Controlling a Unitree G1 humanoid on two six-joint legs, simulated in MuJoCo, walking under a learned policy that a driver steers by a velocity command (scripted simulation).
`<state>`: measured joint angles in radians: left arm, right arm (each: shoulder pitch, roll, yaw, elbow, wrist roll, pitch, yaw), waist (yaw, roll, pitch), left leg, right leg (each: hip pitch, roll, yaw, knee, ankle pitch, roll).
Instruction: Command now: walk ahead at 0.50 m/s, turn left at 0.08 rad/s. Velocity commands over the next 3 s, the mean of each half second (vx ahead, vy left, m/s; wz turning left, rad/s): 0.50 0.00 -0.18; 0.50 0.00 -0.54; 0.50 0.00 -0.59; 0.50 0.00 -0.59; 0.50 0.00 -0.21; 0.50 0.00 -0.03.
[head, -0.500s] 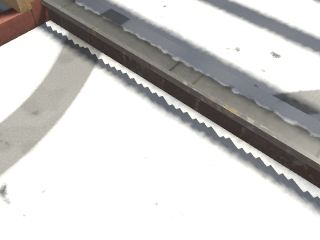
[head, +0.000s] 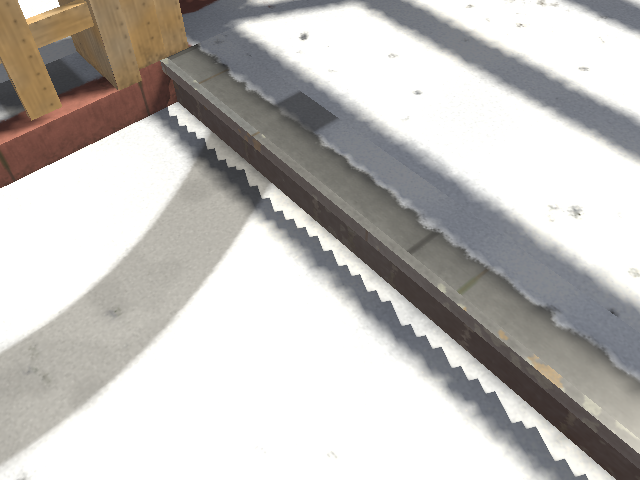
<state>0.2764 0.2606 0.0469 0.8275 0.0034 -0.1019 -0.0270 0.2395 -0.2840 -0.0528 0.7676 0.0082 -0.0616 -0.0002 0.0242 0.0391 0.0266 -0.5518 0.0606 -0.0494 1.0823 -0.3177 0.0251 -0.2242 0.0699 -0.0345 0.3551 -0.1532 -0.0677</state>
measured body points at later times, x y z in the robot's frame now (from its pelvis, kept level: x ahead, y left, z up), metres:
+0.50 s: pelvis +0.28 +0.06 +0.00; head +0.30 +0.07 +0.45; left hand +0.40 +0.33 -0.12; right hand +0.34 -0.22 -0.11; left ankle +0.30 +0.16 -0.74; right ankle +0.26 -0.09 -0.66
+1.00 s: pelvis +0.51 -0.06 +0.00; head +0.54 -0.09 +0.45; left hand +0.73 +0.16 -0.10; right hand +0.55 -0.37 -0.10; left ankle +0.59 +0.10 -0.66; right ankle +0.51 -0.13 -0.74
